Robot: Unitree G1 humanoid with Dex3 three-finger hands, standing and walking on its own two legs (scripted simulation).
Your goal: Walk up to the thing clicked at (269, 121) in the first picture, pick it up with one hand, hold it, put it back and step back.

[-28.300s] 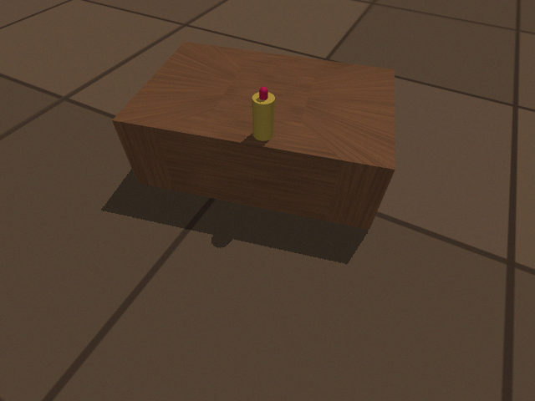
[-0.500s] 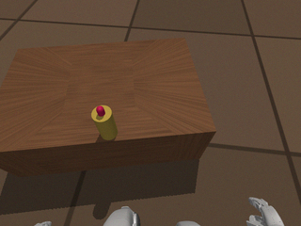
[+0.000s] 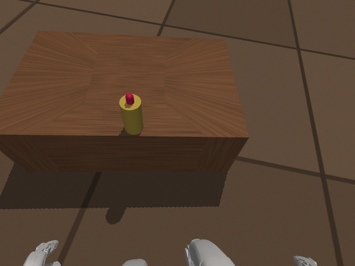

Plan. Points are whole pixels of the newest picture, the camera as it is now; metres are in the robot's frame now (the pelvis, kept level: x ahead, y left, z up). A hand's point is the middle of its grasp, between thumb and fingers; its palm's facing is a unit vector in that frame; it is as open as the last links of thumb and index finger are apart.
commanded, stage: step back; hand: left
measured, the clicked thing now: (131, 112) +0.70 +0.17 -0.27
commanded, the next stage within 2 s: none
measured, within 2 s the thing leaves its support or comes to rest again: neither
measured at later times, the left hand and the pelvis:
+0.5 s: hand out of the picture -0.05 +0.23 -0.14, palm faces +0.01 -0.90 -0.44, open 7.4 cm; pelvis -0.16 -0.04 -0.01, yaw +1 degrees
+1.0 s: hand out of the picture -0.27 +0.20 -0.15, palm faces -0.02 -0.91 -0.40, open 7.4 cm; pelvis -0.32 -0.07 +0.00, yaw -3 degrees
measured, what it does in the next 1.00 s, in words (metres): walks backwards: right foot, then left foot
